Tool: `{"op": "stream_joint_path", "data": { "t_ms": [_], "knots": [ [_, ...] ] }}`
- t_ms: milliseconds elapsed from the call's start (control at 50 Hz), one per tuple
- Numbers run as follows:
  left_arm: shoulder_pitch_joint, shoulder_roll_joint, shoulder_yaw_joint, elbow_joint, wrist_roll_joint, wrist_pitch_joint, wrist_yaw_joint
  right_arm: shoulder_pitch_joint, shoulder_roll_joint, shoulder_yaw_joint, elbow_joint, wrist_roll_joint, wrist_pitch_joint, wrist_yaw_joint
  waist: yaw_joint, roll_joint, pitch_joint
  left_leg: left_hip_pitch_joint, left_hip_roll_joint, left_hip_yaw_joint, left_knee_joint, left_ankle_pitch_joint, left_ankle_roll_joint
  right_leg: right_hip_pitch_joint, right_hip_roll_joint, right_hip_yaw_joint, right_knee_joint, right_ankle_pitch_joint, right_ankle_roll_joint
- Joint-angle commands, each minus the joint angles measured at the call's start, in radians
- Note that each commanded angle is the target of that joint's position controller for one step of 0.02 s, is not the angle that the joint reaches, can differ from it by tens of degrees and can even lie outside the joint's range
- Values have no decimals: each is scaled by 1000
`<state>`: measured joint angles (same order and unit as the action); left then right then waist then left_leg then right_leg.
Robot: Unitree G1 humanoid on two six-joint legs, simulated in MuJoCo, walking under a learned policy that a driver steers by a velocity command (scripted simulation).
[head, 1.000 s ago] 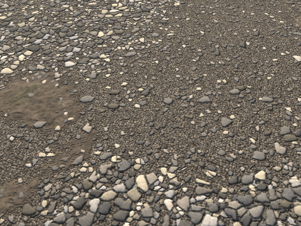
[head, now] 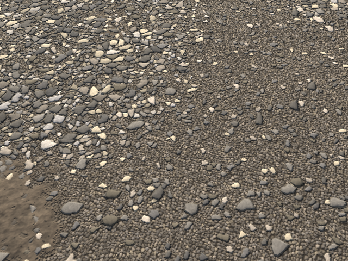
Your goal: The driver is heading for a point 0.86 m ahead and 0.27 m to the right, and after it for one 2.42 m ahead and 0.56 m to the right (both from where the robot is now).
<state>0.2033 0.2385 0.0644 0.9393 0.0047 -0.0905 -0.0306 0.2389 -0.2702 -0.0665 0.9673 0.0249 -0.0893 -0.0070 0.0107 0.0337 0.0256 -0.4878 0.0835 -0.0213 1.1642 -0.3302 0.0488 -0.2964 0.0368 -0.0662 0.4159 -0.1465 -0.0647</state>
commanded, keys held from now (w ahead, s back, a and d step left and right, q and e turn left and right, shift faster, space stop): w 0.26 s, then w+e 0.74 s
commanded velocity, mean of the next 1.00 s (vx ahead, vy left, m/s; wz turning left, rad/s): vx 0.50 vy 0.00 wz -0.31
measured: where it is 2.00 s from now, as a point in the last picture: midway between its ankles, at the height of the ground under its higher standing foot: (224, 169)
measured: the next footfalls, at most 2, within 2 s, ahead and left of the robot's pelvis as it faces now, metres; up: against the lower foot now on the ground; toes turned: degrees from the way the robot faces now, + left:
left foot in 0.38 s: +0.39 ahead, +0.16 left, +0.00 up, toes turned +1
right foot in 0.92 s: +0.64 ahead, -0.13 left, +0.00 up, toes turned -22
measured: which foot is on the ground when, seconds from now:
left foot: up 0.00-0.36, down 0.38-0.94, up 0.96-1.00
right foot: down 0.00-0.40, up 0.42-0.90, down 0.92-1.00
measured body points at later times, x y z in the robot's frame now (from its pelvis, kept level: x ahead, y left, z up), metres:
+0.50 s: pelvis +0.28 +0.06 -0.01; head +0.31 +0.08 +0.44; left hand +0.31 +0.33 -0.16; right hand +0.41 -0.21 -0.12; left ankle +0.35 +0.16 -0.74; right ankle +0.16 -0.08 -0.65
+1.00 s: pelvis +0.54 -0.03 -0.02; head +0.58 -0.05 +0.42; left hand +0.79 +0.17 -0.13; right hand +0.50 -0.31 -0.16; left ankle +0.42 +0.17 -0.65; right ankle +0.60 -0.12 -0.74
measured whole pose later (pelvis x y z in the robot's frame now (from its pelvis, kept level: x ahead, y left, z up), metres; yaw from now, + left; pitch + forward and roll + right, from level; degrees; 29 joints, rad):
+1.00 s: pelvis +0.54 -0.03 -0.02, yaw -21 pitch +1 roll +1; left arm 0.11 0.28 0.10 0.78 -0.02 -0.04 -0.04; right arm 0.24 -0.28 -0.07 0.93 0.02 -0.08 -0.01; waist -0.01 0.00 0.07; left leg -0.21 0.07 0.06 1.12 -0.48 -0.03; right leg -0.47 0.05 -0.06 0.65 -0.20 -0.11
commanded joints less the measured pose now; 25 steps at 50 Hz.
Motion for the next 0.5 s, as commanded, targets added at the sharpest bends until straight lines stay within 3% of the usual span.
{"op": "stream_joint_path", "data": {
  "t_ms": [20, 60, 100, 180, 280, 320, 340, 360, 380, 400, 420, 440, 460, 480, 500],
  "knots": [
    [5, 112, 18, -35, 1, -20, 5, 40, -49, -18, -45, -6, 12, -8, -29, -114, -47, -124, 80, -38, -61, 84, -8, 107, -264, 268, -273, 84, -169],
    [42, 141, 24, -21, 1, -21, 18, -30, -55, -21, -71, -16, 17, -11, -19, -91, -18, -191, 84, -36, -166, 175, -30, 121, -267, 239, -296, 134, -176],
    [72, 145, 24, -11, -2, -15, 29, -93, -49, -20, -91, -20, 15, -6, -5, -85, -7, -222, 78, -31, -282, 285, -43, 147, -254, 199, -303, 166, -161],
    [132, 152, 22, 11, -13, -9, 37, -226, -27, -7, -126, -13, 8, 9, 37, -91, 24, -177, 35, 12, -500, 436, -44, 171, -223, 126, -310, 157, -130],
    [211, 163, 29, 53, -23, 13, 40, -347, -38, 3, -178, -4, -4, 36, 68, -92, 67, -192, 9, 11, -626, 368, -21, 315, -285, 140, -244, 180, -125],
    [200, 176, 35, 55, -27, 23, 44, -318, -64, -5, -183, -3, -14, 44, 34, -107, 52, -124, -10, 9, -665, 297, -2, 347, -305, 169, -187, 254, -110],
    [179, 188, 39, 49, -28, 27, 45, -264, -88, -15, -172, -4, -19, 43, -2, -122, 20, -31, -35, 26, -678, 266, 8, 343, -299, 173, -131, 363, -100],
    [153, 183, 36, 40, -29, 31, 45, -144, -121, -34, -138, -7, -23, 39, -68, -118, -49, 142, -64, 51, -701, 267, 27, 316, -259, 149, -4, 496, -79],
    [142, 148, 22, 23, -20, 31, 44, 46, -181, -59, -89, -19, -26, 29, -141, -87, -185, 439, -4, -1, -650, 300, 67, 177, -199, 111, 225, 437, -46],
    [233, 46, -6, -2, -7, 18, 40, 186, -284, -84, -66, -39, -21, 19, -131, 122, -360, 852, 261, -360, -659, 244, 181, -189, -57, 42, 618, 42, 24],
    [260, 33, -14, 11, -27, -2, 35, 211, -235, -67, -56, -29, -14, 22, -128, 264, -466, 930, 363, -683, -821, 104, 256, -365, 12, 152, 826, -442, 38],
    [183, 136, 16, 1, -54, -11, 35, 140, -163, -45, -67, -22, -16, 20, -128, 164, -317, 810, 326, -570, -847, 19, 205, -454, -52, 202, 915, -406, 25],
    [112, 145, 19, -20, -59, -12, 38, 61, -120, -32, -85, -23, -17, 16, -108, 114, -202, 663, 294, -424, -869, 23, 161, -475, -107, 170, 909, -317, 13],
    [80, 133, 23, -25, -52, -5, 44, -11, -86, -21, -90, -27, -19, 18, -76, 59, -122, 511, 255, -319, -915, 64, 139, -432, -144, 158, 856, -237, 12],
    [87, 122, 32, -21, -43, 10, 48, -56, -57, -13, -91, -35, -25, 20, -42, 73, -76, 410, 220, -228, -954, 106, 119, -379, -174, 165, 803, -183, 9]
  ]
}}
Velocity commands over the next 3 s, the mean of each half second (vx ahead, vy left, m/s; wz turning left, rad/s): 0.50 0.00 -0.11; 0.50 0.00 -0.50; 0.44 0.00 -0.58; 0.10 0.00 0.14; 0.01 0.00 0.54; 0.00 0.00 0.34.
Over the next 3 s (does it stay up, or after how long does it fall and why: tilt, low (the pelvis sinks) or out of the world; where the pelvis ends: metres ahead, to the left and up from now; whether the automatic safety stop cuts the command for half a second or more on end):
stays up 0.90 -0.12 0.00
